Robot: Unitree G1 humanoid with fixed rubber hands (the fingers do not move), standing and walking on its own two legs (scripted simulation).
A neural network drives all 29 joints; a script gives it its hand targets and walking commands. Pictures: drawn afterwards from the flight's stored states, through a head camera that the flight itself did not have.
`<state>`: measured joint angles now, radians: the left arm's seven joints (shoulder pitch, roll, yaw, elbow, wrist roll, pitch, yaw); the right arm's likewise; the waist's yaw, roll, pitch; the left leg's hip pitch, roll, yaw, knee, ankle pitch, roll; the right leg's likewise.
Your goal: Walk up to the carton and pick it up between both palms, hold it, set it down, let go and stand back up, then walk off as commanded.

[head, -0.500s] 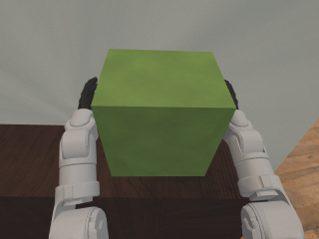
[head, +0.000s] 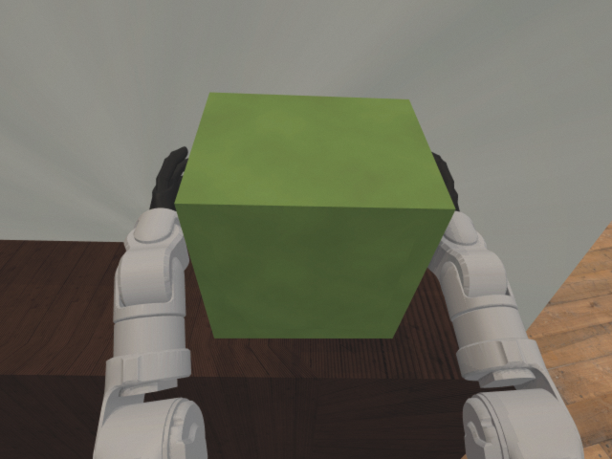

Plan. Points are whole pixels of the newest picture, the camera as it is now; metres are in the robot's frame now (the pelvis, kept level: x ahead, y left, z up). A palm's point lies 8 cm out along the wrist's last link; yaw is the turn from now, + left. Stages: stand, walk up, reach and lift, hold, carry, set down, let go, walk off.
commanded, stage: hold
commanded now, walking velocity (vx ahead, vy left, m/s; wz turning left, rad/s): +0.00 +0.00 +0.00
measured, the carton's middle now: (307, 224) +0.37 +0.01 +0.16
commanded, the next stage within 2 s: none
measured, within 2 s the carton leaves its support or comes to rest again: neither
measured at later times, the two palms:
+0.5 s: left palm (175, 214) +0.37 +0.18 +0.18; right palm (434, 215) +0.38 -0.16 +0.17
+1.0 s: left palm (168, 207) +0.36 +0.19 +0.19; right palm (436, 205) +0.38 -0.15 +0.19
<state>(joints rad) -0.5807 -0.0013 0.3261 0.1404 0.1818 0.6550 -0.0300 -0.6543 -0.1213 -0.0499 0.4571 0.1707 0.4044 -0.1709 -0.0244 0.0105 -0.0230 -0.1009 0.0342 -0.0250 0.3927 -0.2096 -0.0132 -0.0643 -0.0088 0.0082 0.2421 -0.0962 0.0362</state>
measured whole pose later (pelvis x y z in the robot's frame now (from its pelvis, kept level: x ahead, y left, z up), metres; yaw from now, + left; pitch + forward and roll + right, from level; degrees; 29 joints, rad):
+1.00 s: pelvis +0.00 +0.00 +0.00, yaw +0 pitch -5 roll -2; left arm -0.61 -0.01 0.36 0.16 0.18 0.66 -0.04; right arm -0.70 -0.12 -0.05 0.50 0.13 0.40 -0.16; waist -0.02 0.01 -0.02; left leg -0.10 0.03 -0.03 0.39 -0.21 -0.01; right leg -0.06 -0.01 0.01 0.24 -0.10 0.04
